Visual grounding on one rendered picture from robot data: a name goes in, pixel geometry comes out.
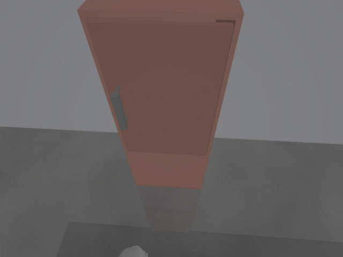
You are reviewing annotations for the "cupboard door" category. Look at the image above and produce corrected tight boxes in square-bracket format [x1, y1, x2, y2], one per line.
[86, 19, 234, 156]

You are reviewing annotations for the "handle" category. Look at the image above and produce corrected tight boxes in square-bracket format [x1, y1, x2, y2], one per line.
[110, 86, 128, 130]

